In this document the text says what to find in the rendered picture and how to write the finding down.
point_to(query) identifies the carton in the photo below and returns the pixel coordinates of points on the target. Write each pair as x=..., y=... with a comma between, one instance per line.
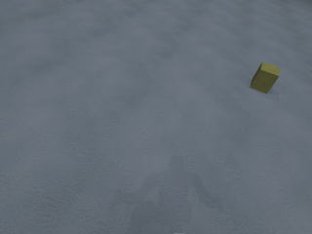
x=265, y=77

